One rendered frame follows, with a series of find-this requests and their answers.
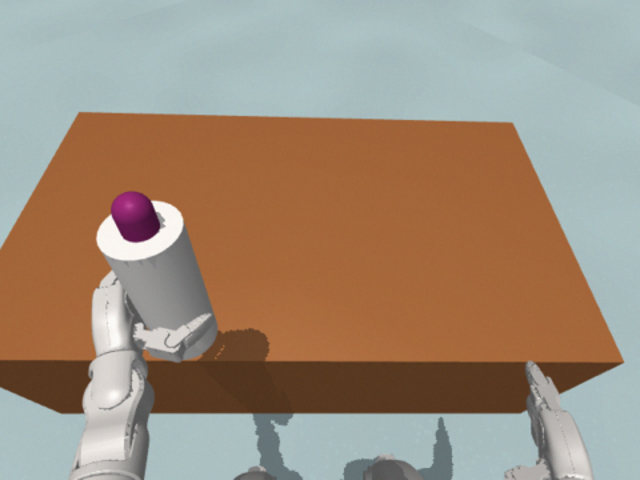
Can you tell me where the left robot hand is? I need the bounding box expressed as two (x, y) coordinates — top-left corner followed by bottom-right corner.
(91, 270), (214, 363)

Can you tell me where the left robot arm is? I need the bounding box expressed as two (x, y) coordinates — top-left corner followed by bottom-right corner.
(68, 349), (155, 480)

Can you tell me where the bottle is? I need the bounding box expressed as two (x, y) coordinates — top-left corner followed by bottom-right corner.
(96, 191), (218, 360)

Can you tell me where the right robot hand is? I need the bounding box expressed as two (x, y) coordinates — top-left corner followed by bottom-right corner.
(503, 361), (594, 480)

